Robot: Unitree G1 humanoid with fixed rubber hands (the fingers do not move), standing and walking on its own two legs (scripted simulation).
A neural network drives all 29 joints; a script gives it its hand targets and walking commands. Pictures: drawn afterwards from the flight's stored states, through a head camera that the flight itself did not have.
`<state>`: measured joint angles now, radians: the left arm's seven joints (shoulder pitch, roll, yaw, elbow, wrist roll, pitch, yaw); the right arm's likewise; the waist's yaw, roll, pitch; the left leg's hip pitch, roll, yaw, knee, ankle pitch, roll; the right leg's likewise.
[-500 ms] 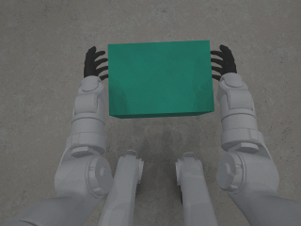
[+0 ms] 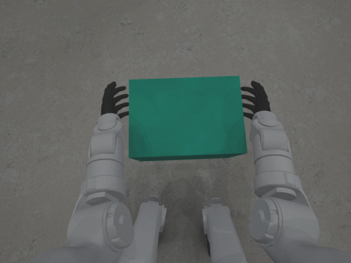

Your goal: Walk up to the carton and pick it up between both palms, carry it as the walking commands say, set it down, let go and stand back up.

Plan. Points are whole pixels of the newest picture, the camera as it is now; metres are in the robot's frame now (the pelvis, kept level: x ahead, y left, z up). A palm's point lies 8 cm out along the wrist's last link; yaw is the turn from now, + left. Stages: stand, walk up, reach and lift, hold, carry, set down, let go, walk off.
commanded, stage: reach and lift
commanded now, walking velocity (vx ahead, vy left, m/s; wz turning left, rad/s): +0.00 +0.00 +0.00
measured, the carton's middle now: (184, 123) +0.44 +0.01 -0.13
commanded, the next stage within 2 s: none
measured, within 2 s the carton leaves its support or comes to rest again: neither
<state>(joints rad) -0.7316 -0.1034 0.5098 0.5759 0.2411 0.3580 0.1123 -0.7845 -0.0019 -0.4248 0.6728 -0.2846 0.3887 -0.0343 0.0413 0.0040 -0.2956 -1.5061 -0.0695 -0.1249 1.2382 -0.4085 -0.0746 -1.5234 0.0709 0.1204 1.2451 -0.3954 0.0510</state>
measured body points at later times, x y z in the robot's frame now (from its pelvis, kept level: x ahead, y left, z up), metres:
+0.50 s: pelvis +0.02 +0.00 +0.07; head +0.18 -0.01 +0.50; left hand +0.40 +0.19 +0.03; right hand +0.43 -0.17 +0.02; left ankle +0.07 +0.15 -0.60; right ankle +0.07 -0.13 -0.60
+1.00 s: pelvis +0.05 +0.00 +0.12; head +0.14 -0.01 +0.57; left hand +0.38 +0.19 +0.10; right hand +0.41 -0.17 +0.09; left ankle +0.07 +0.15 -0.60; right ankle +0.07 -0.13 -0.60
